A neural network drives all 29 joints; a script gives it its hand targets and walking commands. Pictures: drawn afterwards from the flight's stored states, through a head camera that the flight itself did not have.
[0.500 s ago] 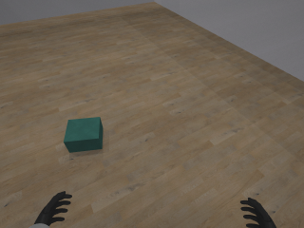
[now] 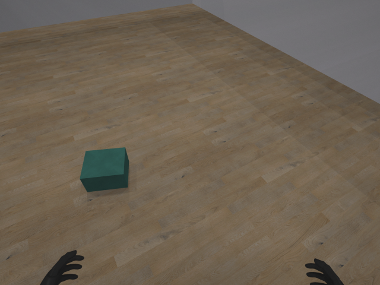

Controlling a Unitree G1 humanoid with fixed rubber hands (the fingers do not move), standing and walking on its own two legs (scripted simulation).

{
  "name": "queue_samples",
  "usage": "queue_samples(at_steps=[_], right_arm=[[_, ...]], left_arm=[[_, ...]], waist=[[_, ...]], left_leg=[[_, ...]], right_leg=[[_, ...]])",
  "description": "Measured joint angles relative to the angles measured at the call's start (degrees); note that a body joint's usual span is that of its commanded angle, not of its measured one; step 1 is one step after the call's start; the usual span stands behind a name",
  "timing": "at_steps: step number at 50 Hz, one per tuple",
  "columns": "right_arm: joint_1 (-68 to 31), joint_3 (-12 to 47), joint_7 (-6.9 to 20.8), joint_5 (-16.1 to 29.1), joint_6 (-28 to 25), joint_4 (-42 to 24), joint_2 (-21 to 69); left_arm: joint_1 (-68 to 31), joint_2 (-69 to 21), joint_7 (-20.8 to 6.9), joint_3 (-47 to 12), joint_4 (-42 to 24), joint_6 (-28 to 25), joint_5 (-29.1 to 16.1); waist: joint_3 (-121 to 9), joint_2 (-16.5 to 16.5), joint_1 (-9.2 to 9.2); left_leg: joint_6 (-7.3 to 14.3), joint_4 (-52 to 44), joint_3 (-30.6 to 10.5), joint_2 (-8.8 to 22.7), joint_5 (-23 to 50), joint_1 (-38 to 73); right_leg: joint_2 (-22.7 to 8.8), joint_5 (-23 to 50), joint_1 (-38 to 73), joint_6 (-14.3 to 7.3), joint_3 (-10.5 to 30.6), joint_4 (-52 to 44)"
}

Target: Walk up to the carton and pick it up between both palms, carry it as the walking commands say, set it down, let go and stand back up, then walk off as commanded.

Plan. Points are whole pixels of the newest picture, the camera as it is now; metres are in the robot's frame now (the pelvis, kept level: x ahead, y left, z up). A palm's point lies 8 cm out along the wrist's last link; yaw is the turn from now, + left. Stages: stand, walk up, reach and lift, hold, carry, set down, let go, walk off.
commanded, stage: stand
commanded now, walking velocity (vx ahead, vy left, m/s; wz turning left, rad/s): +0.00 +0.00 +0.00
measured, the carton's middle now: (106, 169) +0.91 +0.55 -0.70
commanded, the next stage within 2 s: walk up in 0.74 s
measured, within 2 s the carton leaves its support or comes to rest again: neither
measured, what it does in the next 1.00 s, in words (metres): stands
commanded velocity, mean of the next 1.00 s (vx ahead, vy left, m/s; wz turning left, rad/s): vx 0.04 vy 0.01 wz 0.04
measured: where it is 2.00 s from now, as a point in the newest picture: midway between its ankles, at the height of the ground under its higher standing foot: (144, 270)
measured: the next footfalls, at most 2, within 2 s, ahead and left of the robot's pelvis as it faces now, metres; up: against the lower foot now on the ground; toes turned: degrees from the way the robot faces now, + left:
left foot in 1.32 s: +0.12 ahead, +0.26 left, +0.00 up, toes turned +22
right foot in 1.82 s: +0.52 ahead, +0.16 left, +0.00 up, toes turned +18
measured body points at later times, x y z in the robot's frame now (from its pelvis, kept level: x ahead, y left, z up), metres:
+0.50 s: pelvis +0.00 +0.00 +0.01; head +0.00 +0.00 +0.46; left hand +0.13 +0.31 -0.09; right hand +0.13 -0.31 -0.09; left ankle +0.01 +0.12 -0.74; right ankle +0.01 -0.12 -0.74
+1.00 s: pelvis +0.00 +0.00 +0.00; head +0.01 +0.00 +0.45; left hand +0.10 +0.32 -0.10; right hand +0.11 -0.31 -0.11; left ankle +0.01 +0.12 -0.73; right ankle +0.01 -0.14 -0.74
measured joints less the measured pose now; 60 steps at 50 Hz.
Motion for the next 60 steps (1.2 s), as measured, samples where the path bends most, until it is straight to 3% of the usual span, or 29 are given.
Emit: queue_samples(at_steps=[46,47,49,52,55,57,60], right_arm=[[-1.38,0.45,-0.9,0.4,0.26,13.63,-0.37],[-0.85,-0.2,-1.42,0.15,0.87,13.32,-0.21],[0.57,-2.0,0.6,-0.76,3.79,12.12,-0.36],[-0.27,-3.25,3.55,-2.61,6.08,10.45,-0.09],[-1.06,-3.44,5.23,-3.0,5.65,9.65,0.9],[-1.17,-3.32,6.22,-2.59,5.47,9.2,1.91],[-1.62,-2.56,7.19,-1.88,5.33,8.21,3.57]], left_arm=[[-1.24,0.29,1.0,-0.4,13.58,0.16,-0.36],[-1.41,0.24,0.4,0.21,13.14,1.19,0.36],[-1.22,-0.03,1.02,1.19,11.69,2.38,0.76],[1.66,-0.53,3.27,2.35,10.84,1.51,1.6],[5.17,-1.64,3.69,3.15,11.62,1.35,1.75],[7.49,-2.15,3.43,3.65,11.9,1.02,2.02],[10.38,-2.59,2.71,4.15,12.19,0.28,2.72]], waist=[[-0.26,-0.02,-0.01],[-0.41,0.12,-0.02],[-1.41,0.47,-1.54],[-1.7,0.45,-2.42],[-1.11,1.28,-1.48],[-1.17,1.25,-0.8],[-1.38,0.66,0.09]], left_leg=[[0.06,-7.77,-0.09,-0.23,4.31,3.27],[0.03,-7.36,-0.3,0.0,4.13,2.78],[0.54,-3.1,-2.25,-0.66,0.98,-0.94],[-1.06,13.71,-2.53,-1.78,-5.09,-11.32],[-2.59,27.74,-1.91,0.69,-1.0,-19.17],[-3.43,28.95,-1.11,3.04,1.05,-21.17],[-3.88,21.83,0.31,5.64,1.07,-20.7]], right_leg=[[-0.22,4.27,3.36,0.23,-0.14,-7.81],[-0.32,0.03,1.73,-0.15,-1.11,-4.28],[-1.51,-8.07,-0.79,-0.62,-2.22,-0.14],[-4.12,1.47,-2.79,1.43,-4.21,-0.66],[-5.55,0.44,-0.97,2.39,-5.92,-2.14],[-6.72,0.24,1.22,3.22,-6.85,-4.33],[-8.95,0.22,4.44,4.69,-8.5,-7.19]])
